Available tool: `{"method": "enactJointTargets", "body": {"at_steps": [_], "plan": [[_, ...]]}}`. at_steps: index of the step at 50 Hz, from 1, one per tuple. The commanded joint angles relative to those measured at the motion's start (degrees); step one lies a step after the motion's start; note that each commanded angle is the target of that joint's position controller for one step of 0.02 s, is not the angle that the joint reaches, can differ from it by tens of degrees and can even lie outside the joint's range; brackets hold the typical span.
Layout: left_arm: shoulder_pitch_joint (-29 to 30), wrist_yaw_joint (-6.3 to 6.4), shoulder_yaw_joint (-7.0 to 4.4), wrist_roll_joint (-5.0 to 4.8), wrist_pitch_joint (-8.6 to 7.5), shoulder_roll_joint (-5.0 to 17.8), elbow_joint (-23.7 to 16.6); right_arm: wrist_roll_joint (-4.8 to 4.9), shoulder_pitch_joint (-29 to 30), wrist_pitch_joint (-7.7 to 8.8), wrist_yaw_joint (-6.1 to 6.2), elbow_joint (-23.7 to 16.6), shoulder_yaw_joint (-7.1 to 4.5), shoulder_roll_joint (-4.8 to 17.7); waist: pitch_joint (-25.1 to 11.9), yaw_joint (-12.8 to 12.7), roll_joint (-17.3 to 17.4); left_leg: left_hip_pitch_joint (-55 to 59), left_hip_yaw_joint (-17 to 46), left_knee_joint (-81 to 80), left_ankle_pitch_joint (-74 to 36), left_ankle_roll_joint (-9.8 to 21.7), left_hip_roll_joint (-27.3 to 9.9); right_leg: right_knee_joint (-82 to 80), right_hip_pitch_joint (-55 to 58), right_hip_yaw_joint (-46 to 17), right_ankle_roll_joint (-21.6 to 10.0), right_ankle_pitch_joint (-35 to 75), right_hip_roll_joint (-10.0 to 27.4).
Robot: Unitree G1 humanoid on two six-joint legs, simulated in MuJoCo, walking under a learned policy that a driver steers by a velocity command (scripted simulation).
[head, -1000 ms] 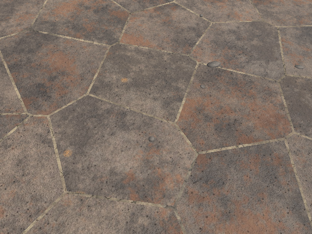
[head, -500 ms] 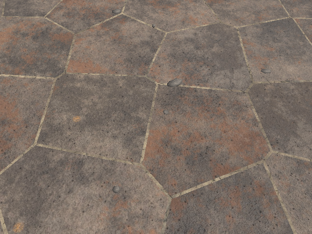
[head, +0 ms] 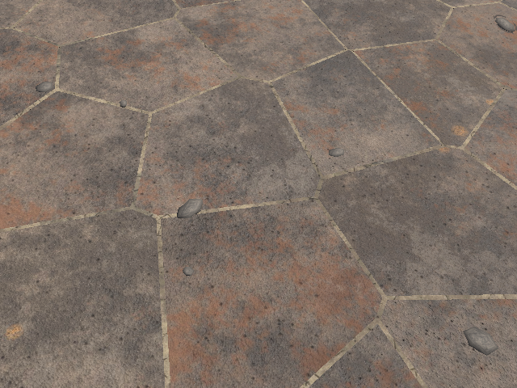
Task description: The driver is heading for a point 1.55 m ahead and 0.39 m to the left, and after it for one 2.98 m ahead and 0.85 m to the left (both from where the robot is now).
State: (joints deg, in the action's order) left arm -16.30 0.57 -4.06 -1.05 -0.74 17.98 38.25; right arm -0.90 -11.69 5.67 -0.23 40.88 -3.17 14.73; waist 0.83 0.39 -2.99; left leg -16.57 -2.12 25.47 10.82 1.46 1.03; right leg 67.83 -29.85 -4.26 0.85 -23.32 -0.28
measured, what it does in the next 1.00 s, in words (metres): walks ahead, turning left: right foot, then left foot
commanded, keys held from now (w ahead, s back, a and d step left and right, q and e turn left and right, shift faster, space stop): e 0.10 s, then q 0.42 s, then w+q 0.48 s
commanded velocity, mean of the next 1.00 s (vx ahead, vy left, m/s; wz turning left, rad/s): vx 0.21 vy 0.00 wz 0.20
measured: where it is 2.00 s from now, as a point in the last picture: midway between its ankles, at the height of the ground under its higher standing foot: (172, 272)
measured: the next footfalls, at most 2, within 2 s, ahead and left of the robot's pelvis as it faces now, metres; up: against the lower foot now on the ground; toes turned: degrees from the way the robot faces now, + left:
right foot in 0.28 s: +0.21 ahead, -0.15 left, +0.00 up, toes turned -5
left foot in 0.66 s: +0.14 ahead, +0.10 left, +0.00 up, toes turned +9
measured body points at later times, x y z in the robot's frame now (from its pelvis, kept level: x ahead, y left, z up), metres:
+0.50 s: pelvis +0.11 -0.03 +0.00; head +0.15 -0.03 +0.45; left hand +0.31 +0.22 -0.09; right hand +0.21 -0.31 -0.13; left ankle +0.09 +0.11 -0.68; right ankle +0.17 -0.15 -0.74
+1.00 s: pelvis +0.22 +0.04 +0.01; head +0.23 +0.09 +0.46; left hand +0.36 +0.35 -0.09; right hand +0.27 -0.23 -0.09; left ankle +0.10 +0.09 -0.74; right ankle +0.43 -0.11 -0.67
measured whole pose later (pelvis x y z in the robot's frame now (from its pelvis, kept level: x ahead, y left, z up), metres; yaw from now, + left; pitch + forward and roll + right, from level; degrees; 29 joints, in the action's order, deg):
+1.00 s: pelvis +0.22 +0.04 +0.01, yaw +17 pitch +2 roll -4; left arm -1.9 -0.9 -6.0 -0.7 -4.5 17.1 42.9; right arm 0.8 -27.5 2.8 1.6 47.8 -2.4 12.9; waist -0.1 4.0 -2.1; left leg -0.8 7.9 14.7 15.8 3.9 0.8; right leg 38.0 -36.3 -4.3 2.4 2.2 1.3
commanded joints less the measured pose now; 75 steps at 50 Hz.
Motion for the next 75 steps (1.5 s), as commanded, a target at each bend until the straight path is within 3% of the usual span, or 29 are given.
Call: {"method": "enactJointTargets", "body": {"at_steps": [1, 6, 10, 13, 14, 15, 16, 17, 20, 24, 29, 32, 33, 34, 35, 36, 37, 39, 42, 53, 58, 59, 60, 61, 62, 64, 66, 68, 75], "plan": [[0.1, 0.05, -1.06, -0.07, 0.51, 2.3, -5.3, 0.03, 1.0, 0.32, 0.3, -1.7, -1.98, 7.8, -2.0, -0.8, 10.5, 8.7, 8.8, -9.0, -35.6, 9.8, -15.3, -3.1, -8.6, 0.2, 1.9, 2.8, 3.6], [5.3, -1.03, -0.26, 0.49, 0.87, 0.6, -6.8, 0.89, 1.8, -1.73, 1.62, 0.6, -2.6, 10.2, -4.6, 0.6, 9.0, 9.0, 1.0, -9.6, -34.9, 9.8, -15.1, -18.3, -3.2, 2.6, 1.7, 16.2, 3.9], [9.5, -1.96, -0.03, 1.01, -0.09, 0.2, -7.8, 2.17, -0.4, -2.23, 0.65, 3.4, -2.2, 10.9, -5.2, 1.6, 8.3, 10.6, 1.7, -6.5, -33.2, 9.5, -14.9, -30.2, 4.1, 3.6, -0.7, 17.0, 1.5], [5.6, -1.48, -0.94, 1.74, -1.01, 1.9, -5.8, 3.4, 0.2, -2.04, -0.22, 4.7, -1.5, 10.0, -6.0, -1.6, 7.5, 9.6, 3.3, 1.2, -28.8, 6.2, -12.2, -45.5, 16.1, 5.1, -3.7, 26.6, -0.8], [3.6, -0.68, -1.9, 2.51, -1.21, 6.0, -5.8, 2.27, -1.8, -1.46, -0.45, 4.9, -0.74, 8.3, -9.0, -1.7, 4.5, 5.3, 2.1, 6.5, -21.3, 2.8, -8.8, -44.8, 25.7, 0.4, -5.7, 46.2, 4.8], [1.3, 0.33, -1.92, 4.65, -0.88, 8.9, -6.8, 0.07, -5.3, -0.76, -0.92, 4.2, 0.97, 4.1, -16.2, -0.8, -4.4, -7.1, 0.3, 17.4, 4.3, -1.6, -4.6, -38.0, 41.5, -11.1, -12.8, 71.9, 18.9], [0.8, 0.48, -0.8, 4.32, -0.36, 5.2, -6.6, 0.63, -7.3, -1.52, -1.05, 5.1, 1.68, 3.5, -22.0, -1.9, -9.9, -9.8, 5.5, 27.5, 31.1, -4.0, -3.4, -38.1, 42.2, -17.0, -20.3, 75.9, 25.5], [1.6, -0.06, -0.7, 2.94, 0.05, 4.5, -5.8, 2.48, -5.9, -2.74, -0.97, 5.0, 0.09, 8.6, -20.4, -2.6, -7.7, -12.3, 6.5, 32.7, 32.2, -5.0, -4.1, -41.0, 38.1, -15.4, -21.0, 62.1, 23.8], [8.9, 0.24, -1.15, 1.52, 0.25, 5.6, -5.2, 2.12, -3.3, -6.6, 1.29, 5.3, -1.5, 9.9, -8.4, -0.2, -4.3, -14.2, 5.1, 38.1, 23.2, -6.7, -5.0, -48.1, 22.8, -7.3, -15.4, 38.0, 18.2], [13.7, 1.08, -1.22, 2.45, 0.23, 3.9, -4.0, 1.66, -5.1, -8.83, 2.53, 4.5, -1.5, 6.3, -6.1, 2.0, -5.8, -7.4, 1.8, 34.2, 15.0, -7.2, -4.3, -51.4, 12.9, 1.3, -14.0, 26.9, 15.8], [12.6, 1.63, -2.49, 0.7, 0.41, 6.5, -1.3, 1.55, -2.6, -8.57, 0.68, 1.4, -1.59, 6.7, -7.7, 0.8, -7.1, -2.1, -0.6, 21.3, 10.9, -2.4, -5.0, -53.8, 13.7, 0.6, -12.7, 4.4, 18.6], [15.1, 1.24, -2.33, -0.83, 0.38, 5.3, -0.3, 1.4, -11.4, -8.24, -0.32, 5.6, -2.7, 7.2, -5.1, 5.3, -3.5, 9.8, -4.6, 9.2, 8.6, 2.6, -1.5, -48.4, 6.1, 4.8, -7.2, -11.2, 15.5], [15.5, 0.96, -1.74, -0.34, 0.47, 2.3, -0.1, 1.43, -16.5, -7.9, -0.03, 7.9, -3.22, 8.1, -2.2, 6.6, 4.7, 13.0, 1.4, 2.0, 15.5, 5.4, -3.2, -35.3, 0.2, 10.1, -3.7, -13.9, 11.3], [15.4, 0.06, -0.49, 0.76, 0.37, -2.6, -0.7, 1.29, -18.4, -6.98, 0.69, 7.2, -3.52, 12.1, 1.6, 5.3, 19.7, 15.3, 24.7, -6.3, 22.5, 10.6, -16.6, -9.7, -14.7, 13.7, 1.0, -16.0, 4.6], [20.1, -0.19, -1.23, -0.74, -0.95, 0.5, -4.1, -0.16, -15.1, -4.86, -0.28, 3.8, -3.71, 15.9, 3.8, 5.7, 19.7, 10.3, 45.9, -19.0, 38.8, 18.0, -22.2, -6.4, -23.0, 2.5, -0.5, -11.5, 0.3], [21.5, -0.15, -2.25, -2.08, -2.32, 5.0, -4.0, -0.55, -9.5, -3.23, -0.21, 2.0, -3.38, 14.4, 7.4, 4.1, 14.6, 9.2, 43.6, -22.0, 38.9, 16.3, -22.3, -5.7, -24.3, -0.3, -2.0, -3.3, 2.9], [19.5, 0.03, -2.95, -1.42, -3.13, 6.7, -2.7, 0.18, -6.8, -2.43, 0.22, 1.7, -2.67, 12.3, 7.7, 1.9, 13.1, 9.9, 38.4, -20.4, 31.7, 13.5, -20.5, -7.6, -23.8, -0.4, -2.4, 3.7, 3.8], [17.2, 0.48, -3.13, 1.2, -3.71, 5.6, -0.2, 1.3, -7.0, -2.31, 0.94, 2.0, -2.06, 10.4, 5.0, 1.1, 10.2, 11.4, 29.0, -18.3, 20.1, 9.9, -16.0, -11.8, -19.1, -0.2, -1.2, 11.9, 4.4], [18.0, -0.26, -2.73, 0.94, -4.17, 2.9, 0.4, 1.39, -12.5, -1.75, 1.56, 3.3, -1.43, 8.1, 1.8, 2.0, 9.1, 16.5, 22.1, -17.3, 5.4, 8.7, -13.1, -17.5, -16.8, 0.6, 0.0, 20.6, 2.6], [30.1, -3.15, -0.91, -0.06, -6.56, 1.0, -3.8, 2.42, -19.8, -3.17, 2.64, 5.2, -2.41, 9.3, 5.1, 6.6, 11.2, 17.8, 22.3, -11.6, -7.5, 9.6, -12.3, -37.9, -11.2, 1.9, 1.7, 23.9, -0.4], [15.8, -2.84, -2.55, 0.32, -7.34, 5.7, 0.0, 1.97, -15.6, -3.68, 2.63, 4.3, -2.64, 9.4, -1.7, -1.1, 14.0, 16.3, 19.4, 0.4, -34.8, 6.1, -10.6, -42.4, 12.4, 5.7, -3.4, 21.5, -2.8], [6.5, -2.37, -3.29, 0.87, -7.25, 8.0, 1.8, 1.36, -14.1, -3.58, 2.31, 3.3, -2.18, 8.6, -9.5, -5.5, 12.7, 10.6, 17.5, 11.8, -35.2, 4.3, -7.9, -40.5, 27.7, 2.4, -6.5, 21.9, 1.2], [-3.6, -1.97, -3.89, 1.7, -6.83, 12.1, 3.0, -0.3, -17.3, -3.16, 2.12, 2.5, -0.8, 4.4, -20.3, -6.9, 1.5, -3.3, 15.0, 30.3, -13.2, 2.1, -2.2, -36.8, 48.1, -13.2, -11.6, 19.3, 13.6], [-7.0, -2.89, -3.96, 1.43, -6.43, 12.4, 6.2, 2.55, -25.7, -2.27, 1.82, 3.1, 0.18, 0.3, -25.9, -2.9, -18.9, -19.5, 14.6, 46.0, 23.0, -0.3, 4.8, -48.4, 58.0, -41.0, -18.7, 4.8, 24.1], [-4.0, -2.85, -2.48, 0.11, -6.41, 6.4, 5.7, 3.86, -20.2, -1.76, 1.83, 3.7, -1.12, 7.1, -16.0, -4.5, -10.4, -25.0, 15.5, 51.2, 20.2, 0.0, 0.6, -52.1, 50.8, -38.9, -16.3, -2.5, 21.5], [3.2, -2.42, -1.32, 0.58, -5.87, 3.6, 5.3, 2.64, -8.2, -1.3, 1.68, 1.3, -1.58, 8.7, -3.3, -3.4, 1.3, -23.3, 11.1, 47.7, 10.8, 0.6, -4.1, -53.5, 32.7, -21.5, -13.6, 10.0, 16.9], [5.2, -2.23, -0.65, 1.8, -5.95, 2.0, 6.0, 1.83, -7.6, -1.24, 1.09, 0.7, -1.78, 6.9, -1.9, -0.3, -0.7, -18.8, 9.9, 42.8, 7.4, 0.8, -7.1, -56.0, 25.2, -14.5, -13.5, 17.6, 13.5], [4.6, -2.08, -0.52, 1.14, -6.3, 1.9, 7.1, 1.96, -7.8, -1.54, 0.84, 0.7, -1.29, 4.6, -1.4, 0.5, -2.2, -18.2, 8.2, 38.9, 7.0, 0.3, -7.9, -58.4, 22.9, -10.9, -14.5, 20.6, 12.7], [0.1, -1.26, -1.04, -0.26, -5.43, 6.3, 9.6, 1.32, 7.3, -0.66, -0.48, -4.2, 0.52, 2.5, 2.2, -3.3, -0.1, -16.5, 2.9, 13.1, -12.1, -1.5, -6.5, -60.9, 20.3, -0.4, -12.6, 27.6, 9.7]]}}
Velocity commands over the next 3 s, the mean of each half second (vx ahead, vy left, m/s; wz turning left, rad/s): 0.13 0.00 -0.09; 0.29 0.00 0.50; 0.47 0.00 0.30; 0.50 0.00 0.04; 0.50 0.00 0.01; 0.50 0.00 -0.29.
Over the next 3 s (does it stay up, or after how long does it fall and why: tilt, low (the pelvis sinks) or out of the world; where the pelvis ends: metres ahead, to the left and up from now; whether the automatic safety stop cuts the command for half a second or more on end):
stays up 1.25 0.48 0.01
